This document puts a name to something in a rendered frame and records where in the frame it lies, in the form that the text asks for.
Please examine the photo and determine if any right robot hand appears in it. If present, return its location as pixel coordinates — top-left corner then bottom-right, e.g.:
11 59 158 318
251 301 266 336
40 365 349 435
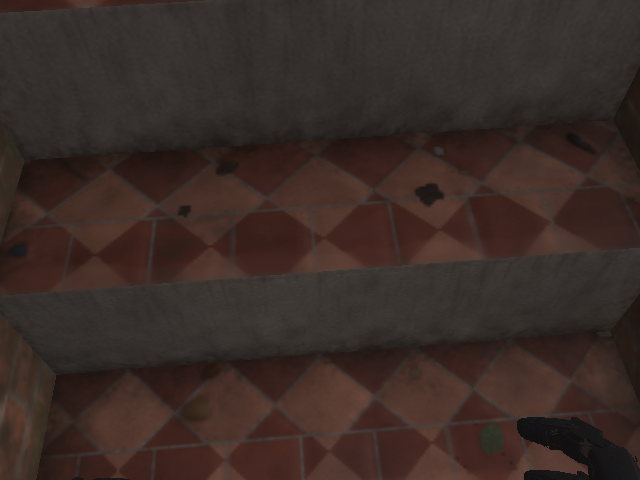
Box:
517 417 640 480

